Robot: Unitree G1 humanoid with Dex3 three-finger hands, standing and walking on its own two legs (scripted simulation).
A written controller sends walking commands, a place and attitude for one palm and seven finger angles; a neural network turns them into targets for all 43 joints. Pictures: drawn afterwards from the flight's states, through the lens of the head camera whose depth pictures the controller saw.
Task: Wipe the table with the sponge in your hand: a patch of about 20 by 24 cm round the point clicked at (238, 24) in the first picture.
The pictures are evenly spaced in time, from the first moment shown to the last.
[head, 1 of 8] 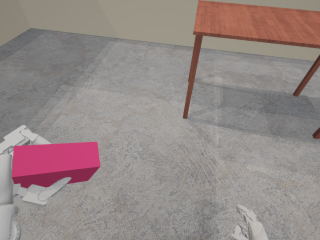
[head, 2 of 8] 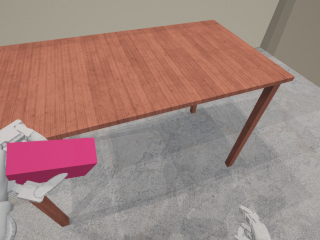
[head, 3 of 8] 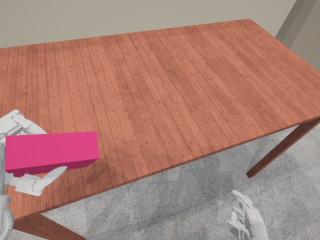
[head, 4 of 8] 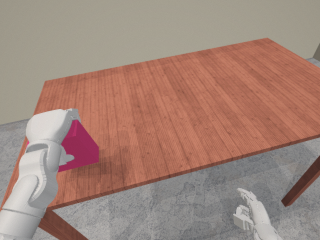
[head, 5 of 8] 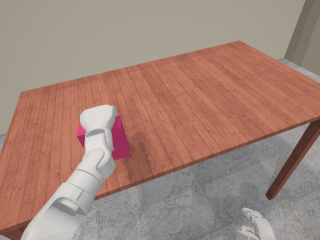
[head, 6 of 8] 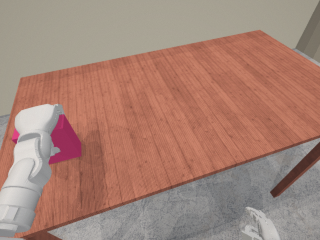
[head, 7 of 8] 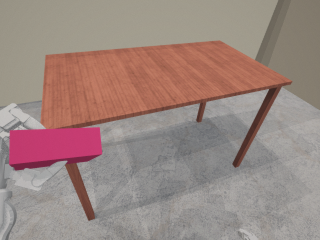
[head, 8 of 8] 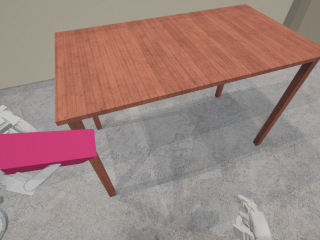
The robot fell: no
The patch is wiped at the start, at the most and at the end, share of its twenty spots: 0.00 1.00 1.00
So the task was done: yes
